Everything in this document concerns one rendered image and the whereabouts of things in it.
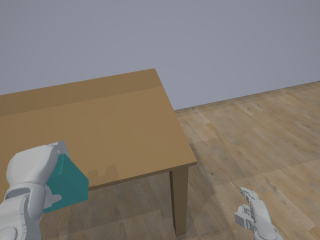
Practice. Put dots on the sponge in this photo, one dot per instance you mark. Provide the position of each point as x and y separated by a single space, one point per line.
69 182

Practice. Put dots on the robot left hand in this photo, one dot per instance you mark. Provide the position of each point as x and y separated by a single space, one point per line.
36 165

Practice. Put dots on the right robot forearm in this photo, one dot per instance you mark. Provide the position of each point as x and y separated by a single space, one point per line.
263 230

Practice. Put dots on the table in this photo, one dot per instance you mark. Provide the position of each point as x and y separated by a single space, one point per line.
116 129

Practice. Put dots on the robot right hand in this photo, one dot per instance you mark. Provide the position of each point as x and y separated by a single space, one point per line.
246 216

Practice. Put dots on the left robot forearm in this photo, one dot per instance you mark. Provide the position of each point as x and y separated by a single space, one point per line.
21 212

